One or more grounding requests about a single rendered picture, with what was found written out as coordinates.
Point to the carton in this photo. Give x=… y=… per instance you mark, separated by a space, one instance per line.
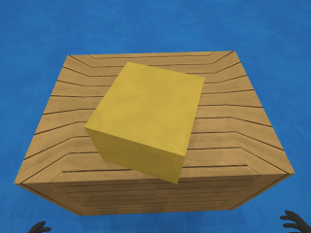
x=144 y=121

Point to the robot right hand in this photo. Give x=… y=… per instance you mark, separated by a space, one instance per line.
x=299 y=224

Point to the pedestal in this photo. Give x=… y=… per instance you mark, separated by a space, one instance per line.
x=233 y=154

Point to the robot left hand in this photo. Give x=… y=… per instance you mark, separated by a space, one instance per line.
x=38 y=228

